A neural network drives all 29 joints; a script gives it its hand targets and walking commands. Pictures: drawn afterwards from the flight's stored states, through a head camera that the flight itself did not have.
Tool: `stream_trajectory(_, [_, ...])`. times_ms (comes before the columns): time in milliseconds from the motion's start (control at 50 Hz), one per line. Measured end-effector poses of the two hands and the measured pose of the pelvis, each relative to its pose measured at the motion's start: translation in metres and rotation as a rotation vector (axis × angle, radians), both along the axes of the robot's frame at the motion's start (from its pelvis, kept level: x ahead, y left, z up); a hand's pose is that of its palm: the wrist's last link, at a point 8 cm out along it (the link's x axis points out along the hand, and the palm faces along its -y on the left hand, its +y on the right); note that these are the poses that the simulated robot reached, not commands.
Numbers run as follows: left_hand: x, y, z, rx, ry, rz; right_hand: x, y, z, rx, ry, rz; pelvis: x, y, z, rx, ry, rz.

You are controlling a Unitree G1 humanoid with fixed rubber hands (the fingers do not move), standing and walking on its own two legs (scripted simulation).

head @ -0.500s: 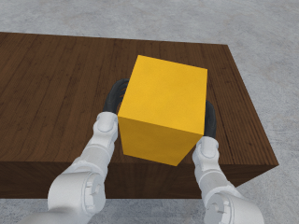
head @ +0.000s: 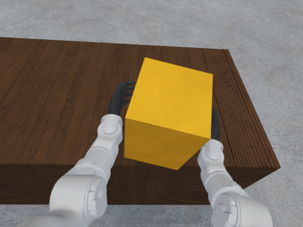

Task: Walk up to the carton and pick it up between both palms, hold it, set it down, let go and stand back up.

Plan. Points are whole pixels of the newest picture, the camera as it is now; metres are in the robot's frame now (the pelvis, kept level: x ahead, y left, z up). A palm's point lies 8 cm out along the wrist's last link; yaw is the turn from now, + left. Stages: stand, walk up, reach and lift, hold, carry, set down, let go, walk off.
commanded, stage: reach and lift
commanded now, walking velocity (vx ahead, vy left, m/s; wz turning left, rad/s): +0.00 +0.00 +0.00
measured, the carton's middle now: (163, 120) +0.41 -0.02 +0.02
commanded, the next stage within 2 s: none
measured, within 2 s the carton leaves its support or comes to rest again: neither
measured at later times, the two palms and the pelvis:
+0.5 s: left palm (110, 96) +0.39 +0.11 +0.14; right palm (220, 118) +0.36 -0.15 +0.11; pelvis -0.02 +0.00 +0.00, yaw +0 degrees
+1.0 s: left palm (95, 86) +0.36 +0.13 +0.20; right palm (229, 99) +0.36 -0.14 +0.19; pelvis -0.03 -0.01 +0.00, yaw +0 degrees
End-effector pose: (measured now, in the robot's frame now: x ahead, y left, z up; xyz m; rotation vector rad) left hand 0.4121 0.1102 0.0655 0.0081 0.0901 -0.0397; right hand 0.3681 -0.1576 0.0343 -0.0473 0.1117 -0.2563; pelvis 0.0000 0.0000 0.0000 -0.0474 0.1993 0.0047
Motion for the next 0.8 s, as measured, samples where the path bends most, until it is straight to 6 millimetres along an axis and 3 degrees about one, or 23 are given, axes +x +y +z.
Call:
stream_trajectory(240, [-0.005,-0.007,0.025,0.002,0.018,0.005,-0.006,-0.003,0.016,-0.004,0.053,-0.011,0.000,0.000,0.000,0.000,0.000,0.000])
stream_trajectory(660, [-0.031,0.012,0.108,0.066,0.047,0.109,-0.002,0.009,0.118,0.084,0.081,0.074,-0.026,-0.005,0.000,0.006,-0.077,0.003])
stream_trajectory(800, [-0.040,0.018,0.124,0.085,0.075,0.129,-0.005,0.014,0.142,0.067,0.110,0.095,-0.030,-0.005,0.000,0.007,-0.113,0.005])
